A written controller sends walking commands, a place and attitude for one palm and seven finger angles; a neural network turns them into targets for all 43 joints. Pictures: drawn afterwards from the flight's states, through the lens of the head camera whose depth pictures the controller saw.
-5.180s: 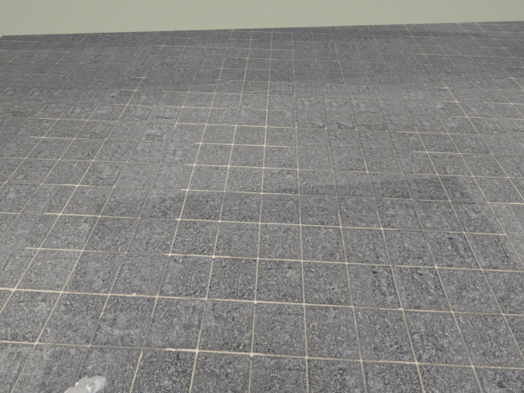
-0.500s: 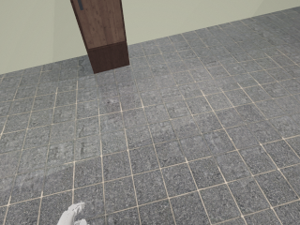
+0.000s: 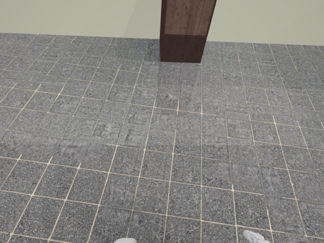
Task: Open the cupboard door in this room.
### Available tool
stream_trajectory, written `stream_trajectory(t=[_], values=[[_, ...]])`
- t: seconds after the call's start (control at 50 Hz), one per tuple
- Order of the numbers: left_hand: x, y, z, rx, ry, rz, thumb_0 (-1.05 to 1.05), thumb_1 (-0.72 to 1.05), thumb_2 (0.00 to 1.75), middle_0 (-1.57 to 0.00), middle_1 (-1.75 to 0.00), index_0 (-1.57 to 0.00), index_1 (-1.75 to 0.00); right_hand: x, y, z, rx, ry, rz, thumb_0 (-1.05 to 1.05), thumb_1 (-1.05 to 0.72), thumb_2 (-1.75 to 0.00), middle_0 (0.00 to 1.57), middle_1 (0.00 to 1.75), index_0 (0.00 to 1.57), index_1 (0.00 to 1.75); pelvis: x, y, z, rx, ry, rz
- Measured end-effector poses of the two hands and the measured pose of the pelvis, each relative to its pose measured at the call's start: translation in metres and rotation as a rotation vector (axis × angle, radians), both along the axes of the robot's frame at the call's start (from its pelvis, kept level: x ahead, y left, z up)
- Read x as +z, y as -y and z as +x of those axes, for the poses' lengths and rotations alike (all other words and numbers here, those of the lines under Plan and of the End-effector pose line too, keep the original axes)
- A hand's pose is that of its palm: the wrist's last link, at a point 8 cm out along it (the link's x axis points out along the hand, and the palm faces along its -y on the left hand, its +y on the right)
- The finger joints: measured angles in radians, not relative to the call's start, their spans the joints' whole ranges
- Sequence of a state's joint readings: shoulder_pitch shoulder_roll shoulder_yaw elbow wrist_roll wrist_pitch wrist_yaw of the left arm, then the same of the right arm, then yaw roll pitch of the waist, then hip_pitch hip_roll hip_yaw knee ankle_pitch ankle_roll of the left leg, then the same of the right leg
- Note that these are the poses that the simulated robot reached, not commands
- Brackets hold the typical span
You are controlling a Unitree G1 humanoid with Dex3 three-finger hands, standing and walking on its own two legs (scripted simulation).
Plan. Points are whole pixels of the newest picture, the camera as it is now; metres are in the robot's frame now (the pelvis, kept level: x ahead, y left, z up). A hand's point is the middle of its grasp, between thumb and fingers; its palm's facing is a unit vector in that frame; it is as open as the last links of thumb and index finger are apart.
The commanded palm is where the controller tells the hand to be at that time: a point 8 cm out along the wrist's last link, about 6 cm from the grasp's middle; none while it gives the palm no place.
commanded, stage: stand and wait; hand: left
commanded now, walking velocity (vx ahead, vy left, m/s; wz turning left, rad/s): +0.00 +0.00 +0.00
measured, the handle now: out of the picture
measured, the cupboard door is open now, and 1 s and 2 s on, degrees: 0 0 0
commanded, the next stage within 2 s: turn or walk to find it in 0.04 s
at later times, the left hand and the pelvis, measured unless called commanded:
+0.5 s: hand out of the picture +0.12 +0.19 -0.14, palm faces +0.16 -0.95 -0.26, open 7.4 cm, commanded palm none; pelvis +0.03 -0.01 +0.01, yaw +10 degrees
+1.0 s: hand out of the picture -0.04 +0.26 -0.16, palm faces +0.40 -0.88 -0.24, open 7.4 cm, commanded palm none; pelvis +0.00 +0.04 +0.01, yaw +21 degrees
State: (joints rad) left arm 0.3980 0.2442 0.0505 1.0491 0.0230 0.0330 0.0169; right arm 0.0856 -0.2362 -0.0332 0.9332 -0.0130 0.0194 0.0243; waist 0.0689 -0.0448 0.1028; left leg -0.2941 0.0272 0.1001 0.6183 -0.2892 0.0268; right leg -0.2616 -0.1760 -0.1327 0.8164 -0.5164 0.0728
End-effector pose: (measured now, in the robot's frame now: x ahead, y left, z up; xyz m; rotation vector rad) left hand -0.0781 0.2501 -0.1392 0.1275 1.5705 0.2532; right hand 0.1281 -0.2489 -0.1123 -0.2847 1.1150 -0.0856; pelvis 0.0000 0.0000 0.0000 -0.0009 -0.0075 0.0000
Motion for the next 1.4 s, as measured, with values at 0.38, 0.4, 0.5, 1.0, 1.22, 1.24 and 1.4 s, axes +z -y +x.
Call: stream_trajectory(t=[0.38,0.4,0.5,1.0,1.22,1.24,1.4], values=[[0.023,0.002,0.169,-0.039,0.409,0.035,0.01,0.91,0.90,-0.20,-0.30,-0.20,-0.30,-0.017,-0.017,-0.024,-0.047,-0.116,0.057,0.00,-0.92,-0.90,0.20,0.30,0.21,0.30,0.009,-0.002,0.028,0.108,0.009,0.012],[0.024,0.005,0.175,-0.043,0.430,0.046,0.01,0.91,0.90,-0.20,-0.30,-0.20,-0.30,-0.022,-0.012,-0.027,-0.050,-0.130,0.061,0.00,-0.91,-0.90,0.20,0.30,0.20,0.30,0.006,0.002,0.030,0.116,0.005,0.021],[0.035,0.015,0.176,-0.033,0.470,0.075,0.00,0.91,0.90,-0.20,-0.30,-0.20,-0.30,-0.030,0.004,-0.037,-0.042,-0.205,0.060,0.01,-0.91,-0.90,0.20,0.30,0.20,0.30,0.007,0.011,0.030,0.175,0.008,0.015],[0.008,-0.055,0.017,0.285,0.243,0.066,0.01,0.91,0.90,-0.20,-0.30,-0.20,-0.30,0.006,-0.092,0.034,0.269,-0.055,-0.009,0.01,-0.91,-0.90,0.20,0.30,0.20,0.30,0.012,-0.045,0.001,0.368,0.010,-0.016],[0.026,-0.035,0.035,0.296,0.338,0.111,0.01,0.91,0.90,-0.20,-0.30,-0.20,-0.30,-0.011,-0.087,0.025,0.299,-0.092,0.046,0.01,-0.91,-0.90,0.20,0.30,0.20,0.30,0.013,-0.029,-0.002,0.432,0.007,0.004],[0.026,-0.030,0.036,0.295,0.346,0.116,0.01,0.91,0.90,-0.20,-0.30,-0.20,-0.30,-0.015,-0.084,0.024,0.297,-0.099,0.054,0.01,-0.91,-0.90,0.20,0.30,0.20,0.30,0.011,-0.025,-0.002,0.434,0.008,0.011],[0.029,0.018,0.021,0.317,0.319,0.097,0.01,0.92,0.90,-0.20,-0.30,-0.20,-0.30,-0.026,-0.060,0.006,0.284,-0.181,0.075,0.01,-0.91,-0.90,0.20,0.30,0.20,0.30,0.014,-0.006,0.001,0.444,0.017,0.028]])
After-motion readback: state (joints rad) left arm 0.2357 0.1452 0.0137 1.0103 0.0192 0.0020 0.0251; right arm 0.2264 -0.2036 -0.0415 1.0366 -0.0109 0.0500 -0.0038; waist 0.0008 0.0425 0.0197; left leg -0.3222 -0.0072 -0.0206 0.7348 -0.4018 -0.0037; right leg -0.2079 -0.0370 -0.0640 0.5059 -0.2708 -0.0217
